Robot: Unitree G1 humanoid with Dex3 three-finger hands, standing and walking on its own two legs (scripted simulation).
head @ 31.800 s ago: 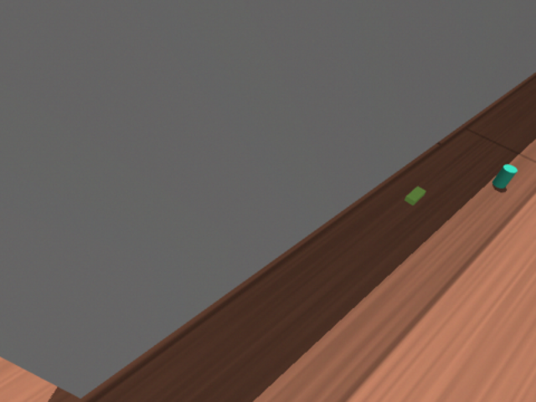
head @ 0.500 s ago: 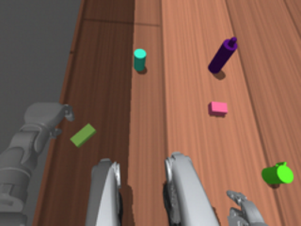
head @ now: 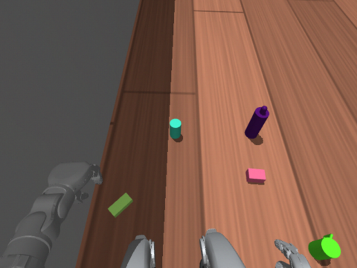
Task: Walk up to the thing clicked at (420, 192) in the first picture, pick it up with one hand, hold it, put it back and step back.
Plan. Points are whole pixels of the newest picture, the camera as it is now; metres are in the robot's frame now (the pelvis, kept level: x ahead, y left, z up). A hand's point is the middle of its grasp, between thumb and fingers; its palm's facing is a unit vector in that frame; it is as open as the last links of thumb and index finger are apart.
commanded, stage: lift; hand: left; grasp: from above
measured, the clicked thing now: (120, 204) +0.47 +0.25 -0.64
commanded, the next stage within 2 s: go down in 0.36 s
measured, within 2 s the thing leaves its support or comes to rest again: neither
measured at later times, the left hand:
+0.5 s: hand (69, 172) +0.35 +0.23 +0.01, palm faces -0.48 -0.03 -0.88, open 5.3 cm
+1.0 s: hand (69, 171) +0.38 +0.26 -0.05, palm faces -0.42 +0.05 -0.90, open 11.5 cm
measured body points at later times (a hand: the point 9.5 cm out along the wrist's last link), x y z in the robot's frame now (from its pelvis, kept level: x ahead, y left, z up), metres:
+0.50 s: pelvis +0.04 +0.01 +0.08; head +0.09 +0.00 +0.53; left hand +0.37 +0.23 +0.06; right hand +0.14 -0.26 -0.04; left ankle +0.06 +0.12 -0.62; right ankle +0.07 -0.14 -0.62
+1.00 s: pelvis +0.03 +0.00 +0.03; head +0.13 +0.02 +0.47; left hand +0.40 +0.26 +0.00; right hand +0.13 -0.27 -0.09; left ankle +0.06 +0.12 -0.62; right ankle +0.07 -0.14 -0.62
